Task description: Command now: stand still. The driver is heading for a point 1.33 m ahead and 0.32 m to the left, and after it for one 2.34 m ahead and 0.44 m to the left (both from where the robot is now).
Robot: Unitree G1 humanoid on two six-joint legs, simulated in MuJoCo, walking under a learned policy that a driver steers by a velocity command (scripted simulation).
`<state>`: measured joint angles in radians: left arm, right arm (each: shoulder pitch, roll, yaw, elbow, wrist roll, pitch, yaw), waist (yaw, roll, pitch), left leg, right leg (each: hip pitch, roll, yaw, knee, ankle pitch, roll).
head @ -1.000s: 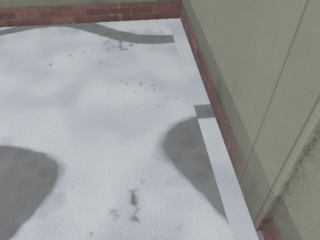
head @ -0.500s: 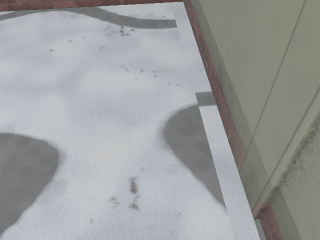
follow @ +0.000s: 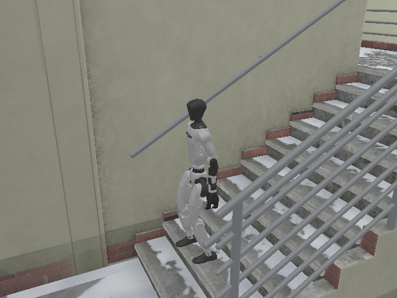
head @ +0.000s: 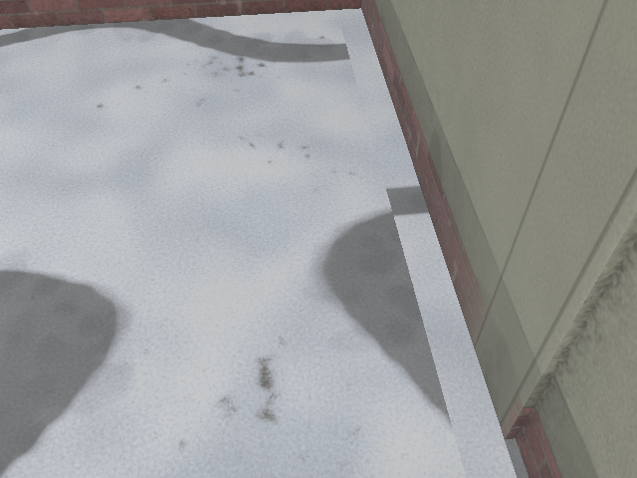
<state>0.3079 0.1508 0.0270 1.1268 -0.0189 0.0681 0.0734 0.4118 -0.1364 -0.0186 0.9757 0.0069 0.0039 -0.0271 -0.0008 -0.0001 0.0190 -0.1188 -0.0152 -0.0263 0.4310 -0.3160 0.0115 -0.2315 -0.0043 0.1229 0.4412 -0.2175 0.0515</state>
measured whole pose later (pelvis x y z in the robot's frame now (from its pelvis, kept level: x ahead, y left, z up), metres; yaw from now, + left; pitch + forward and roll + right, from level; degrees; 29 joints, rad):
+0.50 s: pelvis +0.06 -0.03 -0.03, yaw +0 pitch +3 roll +0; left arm 0.44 0.20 0.05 1.04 0.00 -0.13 -0.01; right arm 0.30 -0.23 -0.05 0.85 0.04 -0.07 -0.03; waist 0.05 0.04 -0.03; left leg -0.58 0.01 -0.08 1.17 -0.29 0.11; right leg -0.31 0.04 -0.07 0.70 -0.46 -0.07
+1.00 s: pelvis +0.38 +0.00 -0.23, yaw -1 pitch +0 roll +3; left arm 0.14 0.20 0.03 0.84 -0.02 -0.13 -0.01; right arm 0.56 -0.16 -0.02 1.07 -0.02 -0.12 0.02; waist -0.02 -0.02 -0.02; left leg -0.24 -0.08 0.08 0.94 -0.71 0.06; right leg -0.87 -0.06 0.12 1.23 0.05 -0.07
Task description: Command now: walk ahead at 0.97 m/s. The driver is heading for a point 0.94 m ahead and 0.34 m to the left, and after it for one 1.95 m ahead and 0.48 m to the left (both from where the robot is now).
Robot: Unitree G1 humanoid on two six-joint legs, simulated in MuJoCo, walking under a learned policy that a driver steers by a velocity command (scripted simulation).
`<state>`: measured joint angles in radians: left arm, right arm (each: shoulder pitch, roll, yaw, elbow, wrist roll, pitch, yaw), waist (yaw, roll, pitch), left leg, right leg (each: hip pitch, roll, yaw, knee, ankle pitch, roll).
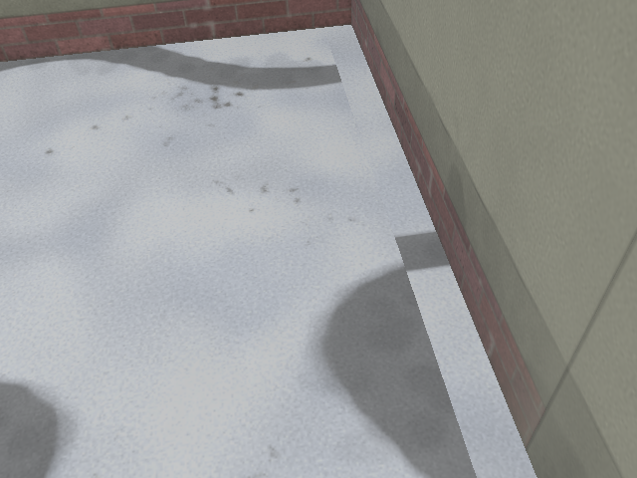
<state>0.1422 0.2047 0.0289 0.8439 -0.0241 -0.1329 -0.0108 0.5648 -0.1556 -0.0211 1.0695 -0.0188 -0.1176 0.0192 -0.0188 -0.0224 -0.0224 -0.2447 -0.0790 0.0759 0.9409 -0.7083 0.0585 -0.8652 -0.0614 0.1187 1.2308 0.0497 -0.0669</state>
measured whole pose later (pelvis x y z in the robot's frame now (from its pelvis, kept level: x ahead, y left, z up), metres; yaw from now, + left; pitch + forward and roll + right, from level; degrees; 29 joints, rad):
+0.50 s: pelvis +0.46 +0.00 -0.12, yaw +12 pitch +2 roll -1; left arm 0.50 0.23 0.04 1.02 0.02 -0.11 0.05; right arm 0.07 -0.24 -0.04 0.69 0.04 -0.06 0.03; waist 0.06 0.01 0.01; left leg -0.94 0.09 0.02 0.95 0.10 0.06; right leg 0.17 -0.01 -0.25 0.33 -0.52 0.03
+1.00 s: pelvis +0.89 +0.13 -0.13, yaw +42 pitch +2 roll -2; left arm 0.01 0.24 0.05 0.59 0.05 -0.09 0.04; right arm 0.29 -0.32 -0.09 0.72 0.05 -0.01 -0.02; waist -0.05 0.02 0.05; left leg -0.33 -0.16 -0.24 1.11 -0.63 0.01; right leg -0.53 0.05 0.07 0.55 -0.07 0.04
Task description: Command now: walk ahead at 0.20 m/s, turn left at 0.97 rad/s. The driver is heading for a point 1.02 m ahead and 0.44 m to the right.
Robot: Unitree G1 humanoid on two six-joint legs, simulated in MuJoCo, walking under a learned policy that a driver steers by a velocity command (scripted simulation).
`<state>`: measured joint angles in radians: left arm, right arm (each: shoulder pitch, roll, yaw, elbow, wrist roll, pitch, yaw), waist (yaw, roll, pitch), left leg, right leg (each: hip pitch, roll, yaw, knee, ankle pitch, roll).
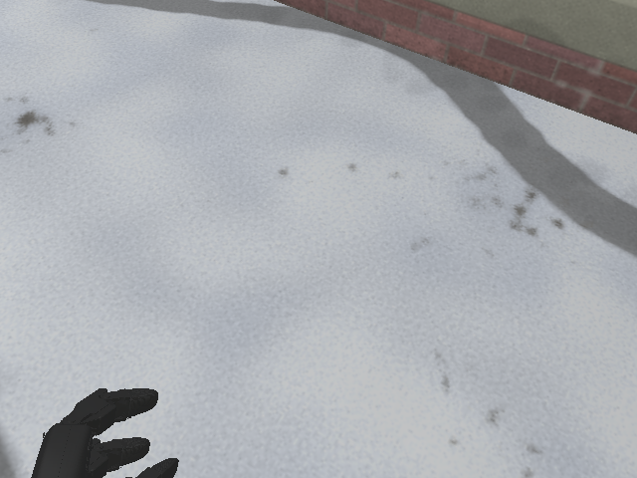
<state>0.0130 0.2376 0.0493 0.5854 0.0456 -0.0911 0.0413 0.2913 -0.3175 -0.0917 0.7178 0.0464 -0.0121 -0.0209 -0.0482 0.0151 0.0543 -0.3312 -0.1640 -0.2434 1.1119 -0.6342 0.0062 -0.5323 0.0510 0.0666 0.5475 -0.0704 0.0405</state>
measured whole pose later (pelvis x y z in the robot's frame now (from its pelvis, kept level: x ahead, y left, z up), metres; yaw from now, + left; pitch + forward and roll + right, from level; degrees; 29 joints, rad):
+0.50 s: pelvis +0.06 +0.00 +0.04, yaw -8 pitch +2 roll -1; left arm 0.35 0.29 0.08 0.73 -0.03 0.07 0.03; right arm 0.06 -0.19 -0.02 0.64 -0.02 0.01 -0.02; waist 0.07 -0.01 0.01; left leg -0.26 0.05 0.12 0.47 -0.25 0.03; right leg -0.58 -0.02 0.02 1.17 -0.35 0.12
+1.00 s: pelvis +0.05 -0.05 +0.04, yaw -35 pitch +3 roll +3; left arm 0.18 0.34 0.08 0.54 -0.01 0.05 0.03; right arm 0.04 -0.31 -0.11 0.68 0.00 -0.01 -0.03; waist 0.00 0.00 0.06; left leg -0.56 -0.04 -0.12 0.90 -0.30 -0.08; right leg -0.32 0.07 0.19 0.48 -0.20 -0.03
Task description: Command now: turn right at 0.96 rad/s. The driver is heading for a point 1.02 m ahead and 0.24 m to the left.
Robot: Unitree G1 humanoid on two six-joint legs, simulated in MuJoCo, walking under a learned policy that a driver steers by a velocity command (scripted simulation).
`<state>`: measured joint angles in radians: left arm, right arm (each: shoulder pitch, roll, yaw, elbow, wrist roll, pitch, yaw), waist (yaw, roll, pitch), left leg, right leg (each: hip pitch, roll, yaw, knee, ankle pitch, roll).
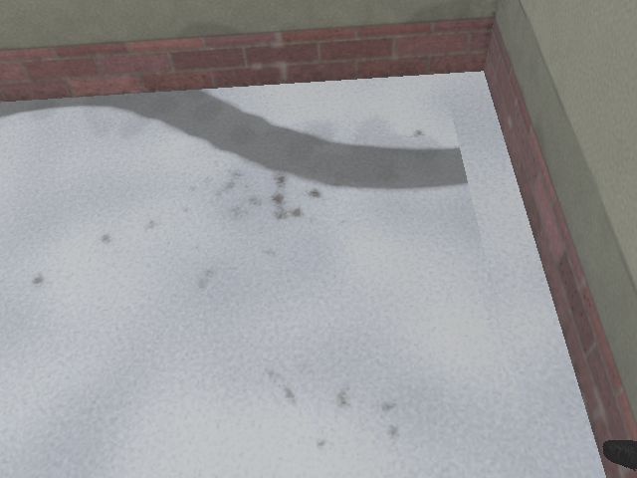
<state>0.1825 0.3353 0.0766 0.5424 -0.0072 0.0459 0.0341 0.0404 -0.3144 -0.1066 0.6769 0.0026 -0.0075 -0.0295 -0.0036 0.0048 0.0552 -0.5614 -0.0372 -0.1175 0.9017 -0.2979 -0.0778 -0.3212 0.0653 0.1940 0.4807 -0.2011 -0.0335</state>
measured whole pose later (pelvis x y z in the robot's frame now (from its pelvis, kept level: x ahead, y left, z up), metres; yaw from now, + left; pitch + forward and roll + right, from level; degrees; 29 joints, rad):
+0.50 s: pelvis +0.01 +0.04 -0.01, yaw -9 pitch +1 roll +0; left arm 0.14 0.28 0.03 0.64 -0.02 0.00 0.03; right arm 0.19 -0.26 -0.04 0.65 0.01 0.02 0.00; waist -0.04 -0.01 0.08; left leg -0.33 -0.08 -0.14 0.52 -0.20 0.02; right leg -0.21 0.02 0.08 0.50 -0.33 0.08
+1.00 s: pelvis +0.14 +0.15 -0.04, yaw +16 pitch +2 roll -2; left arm 0.37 0.37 0.10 0.80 -0.02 -0.06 -0.01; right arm 0.10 -0.34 -0.05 0.53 0.06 0.01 0.05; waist 0.06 -0.02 0.02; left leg -0.56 0.07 0.08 0.81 -0.29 0.08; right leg 0.12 -0.22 -0.29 0.51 -0.49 0.12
